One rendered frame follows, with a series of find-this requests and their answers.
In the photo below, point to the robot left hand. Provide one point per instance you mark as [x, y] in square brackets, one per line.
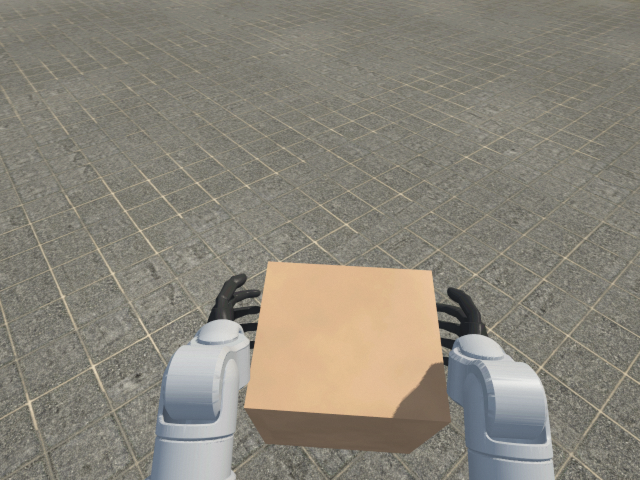
[227, 298]

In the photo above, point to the robot right hand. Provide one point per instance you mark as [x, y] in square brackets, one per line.
[468, 315]

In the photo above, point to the right robot forearm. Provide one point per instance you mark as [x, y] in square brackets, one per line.
[507, 429]

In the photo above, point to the left robot forearm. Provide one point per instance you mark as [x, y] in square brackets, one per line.
[198, 403]

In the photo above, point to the carton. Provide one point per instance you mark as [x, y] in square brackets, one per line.
[347, 357]

